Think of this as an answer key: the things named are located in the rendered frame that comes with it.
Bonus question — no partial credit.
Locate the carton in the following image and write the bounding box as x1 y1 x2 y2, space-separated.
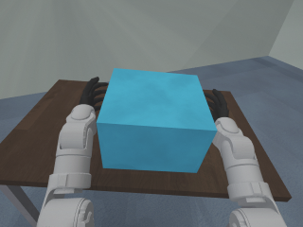
96 68 218 173

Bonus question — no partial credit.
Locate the table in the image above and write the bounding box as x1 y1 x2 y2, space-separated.
0 79 292 227

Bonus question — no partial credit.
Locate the right robot forearm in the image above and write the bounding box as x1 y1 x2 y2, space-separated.
212 117 287 227

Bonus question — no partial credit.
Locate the robot left hand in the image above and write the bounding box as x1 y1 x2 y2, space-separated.
79 77 108 112

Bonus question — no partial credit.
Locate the robot right upper arm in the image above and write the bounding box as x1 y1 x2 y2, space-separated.
229 208 286 227

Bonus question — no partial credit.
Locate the robot right hand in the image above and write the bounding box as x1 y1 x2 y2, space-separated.
204 89 229 123

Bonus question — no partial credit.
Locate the robot left upper arm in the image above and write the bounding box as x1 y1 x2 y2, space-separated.
38 198 95 227

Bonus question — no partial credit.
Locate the left robot forearm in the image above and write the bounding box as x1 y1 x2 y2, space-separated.
36 104 97 227

